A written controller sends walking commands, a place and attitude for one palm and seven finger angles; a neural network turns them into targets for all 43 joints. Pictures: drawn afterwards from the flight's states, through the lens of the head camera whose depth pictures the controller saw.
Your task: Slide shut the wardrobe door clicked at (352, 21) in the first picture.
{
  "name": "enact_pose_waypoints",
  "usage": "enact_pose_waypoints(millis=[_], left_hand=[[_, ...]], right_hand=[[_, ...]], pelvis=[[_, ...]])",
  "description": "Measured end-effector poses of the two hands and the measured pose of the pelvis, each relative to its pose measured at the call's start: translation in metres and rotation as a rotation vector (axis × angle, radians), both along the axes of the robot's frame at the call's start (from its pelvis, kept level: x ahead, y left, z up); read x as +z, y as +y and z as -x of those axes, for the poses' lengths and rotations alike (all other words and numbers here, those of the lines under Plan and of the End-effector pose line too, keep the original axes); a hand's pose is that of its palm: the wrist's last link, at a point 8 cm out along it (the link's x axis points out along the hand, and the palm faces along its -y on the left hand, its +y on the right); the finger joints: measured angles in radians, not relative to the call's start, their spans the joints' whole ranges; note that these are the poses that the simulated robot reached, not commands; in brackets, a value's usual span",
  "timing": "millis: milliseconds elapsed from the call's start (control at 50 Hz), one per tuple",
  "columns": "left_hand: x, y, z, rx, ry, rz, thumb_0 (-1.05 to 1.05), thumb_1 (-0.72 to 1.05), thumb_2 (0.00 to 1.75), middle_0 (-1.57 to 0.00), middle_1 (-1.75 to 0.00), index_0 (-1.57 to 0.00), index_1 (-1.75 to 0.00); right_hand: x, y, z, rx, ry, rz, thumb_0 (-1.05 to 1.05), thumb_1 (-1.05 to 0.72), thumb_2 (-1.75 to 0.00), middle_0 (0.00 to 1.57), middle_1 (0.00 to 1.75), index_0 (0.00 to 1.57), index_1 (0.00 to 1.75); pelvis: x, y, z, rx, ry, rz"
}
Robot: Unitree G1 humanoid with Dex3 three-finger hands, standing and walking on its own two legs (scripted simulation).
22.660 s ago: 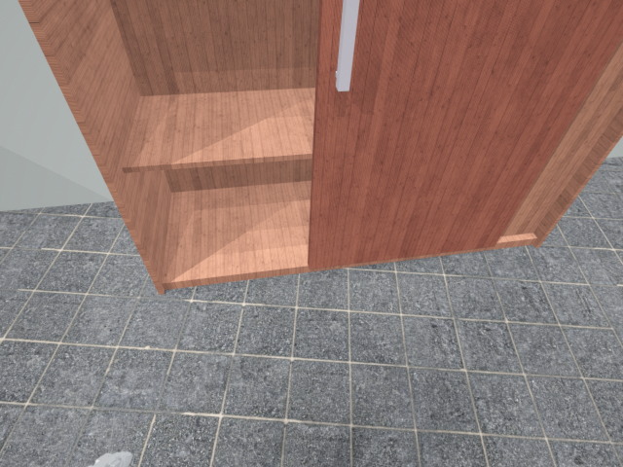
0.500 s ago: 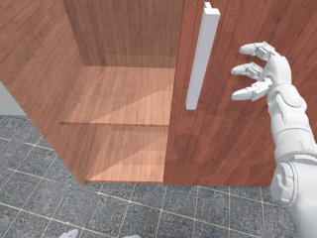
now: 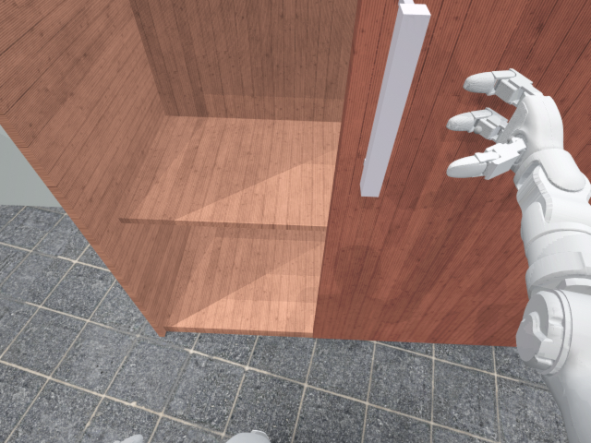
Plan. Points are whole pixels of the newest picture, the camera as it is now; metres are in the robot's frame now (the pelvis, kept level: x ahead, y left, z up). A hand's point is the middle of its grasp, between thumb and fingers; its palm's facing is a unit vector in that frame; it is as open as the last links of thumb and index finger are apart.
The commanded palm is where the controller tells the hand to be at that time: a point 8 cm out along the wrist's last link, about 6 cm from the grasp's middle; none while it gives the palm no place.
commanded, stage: move the hooked fingers beside the handle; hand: right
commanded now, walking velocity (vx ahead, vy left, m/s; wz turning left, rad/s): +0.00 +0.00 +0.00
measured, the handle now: (384, 109) +0.50 -0.02 +0.20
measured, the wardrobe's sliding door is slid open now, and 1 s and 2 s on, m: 0.51 0.52 0.52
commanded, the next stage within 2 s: feel for the door with the fingertips in 0.02 s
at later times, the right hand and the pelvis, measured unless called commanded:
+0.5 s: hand (483, 132) +0.48 -0.14 +0.20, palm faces -0.12 +0.99 -0.01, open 13.6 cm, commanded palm +0.48 -0.18 +0.18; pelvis +0.01 -0.01 +0.00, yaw -1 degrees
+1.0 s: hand (483, 131) +0.49 -0.14 +0.20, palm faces -0.09 +1.00 -0.02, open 13.5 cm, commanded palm +0.49 -0.18 +0.18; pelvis +0.04 +0.01 +0.01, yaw -3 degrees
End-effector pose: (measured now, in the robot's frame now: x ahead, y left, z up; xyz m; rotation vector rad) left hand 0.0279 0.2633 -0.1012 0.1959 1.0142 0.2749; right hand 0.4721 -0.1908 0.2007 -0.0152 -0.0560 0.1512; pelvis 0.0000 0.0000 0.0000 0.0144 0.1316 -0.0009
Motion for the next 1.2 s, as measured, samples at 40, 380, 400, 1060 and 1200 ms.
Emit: enact_pose_waypoints(millis=[40, 380, 400, 1060, 1200], left_hand=[[0.0, 0.0, 0.002, 0.003, 0.003, -0.001, 0.01, 0.9, 0.9, -0.2, -0.3, -0.2, -0.3], [-0.002, -0.01, 0.002, -0.027, 0.019, 0.02, 0.01, 0.9, 0.9, -0.2, -0.3, -0.2, -0.3], [-0.002, -0.01, 0.0, -0.032, 0.018, 0.021, 0.01, 0.9, 0.9, -0.2, -0.3, -0.2, -0.3], [0.003, -0.008, -0.1, -0.168, -0.073, 0.042, 0.01, 0.91, 0.9, -0.2, -0.3, -0.2, -0.3], [0.001, -0.004, -0.088, -0.153, -0.046, 0.042, 0.01, 0.9, 0.9, -0.2, -0.3, -0.2, -0.3]], right_hand=[[0.0, -0.001, 0.0, -0.002, 0.0, 0.0, -0.01, 0.5, -0.3, 0.6, 1.21, 0.46, 1.22], [-0.001, -0.008, 0.001, -0.028, -0.007, -0.004, -0.01, 0.5, -0.3, 0.53, 1.21, 0.4, 1.22], [-0.001, -0.008, 0.001, -0.028, -0.008, -0.005, -0.01, 0.5, -0.3, 0.52, 1.21, 0.4, 1.22], [-0.002, -0.006, 0.002, -0.067, -0.017, -0.001, -0.01, 0.5, -0.3, 0.54, 1.22, 0.39, 1.26], [-0.002, -0.006, 0.002, -0.065, -0.013, -0.001, -0.01, 0.5, -0.3, 0.54, 1.22, 0.39, 1.27]], pelvis=[[0.0, -0.001, 0.001, 0.001, 0.001, -0.001], [0.0, -0.006, -0.004, -0.01, 0.0, 0.0], [0.0, -0.006, -0.005, -0.012, -0.001, 0.0], [0.009, 0.009, -0.037, -0.06, -0.033, 0.006], [0.009, 0.012, -0.035, -0.058, -0.034, 0.005]])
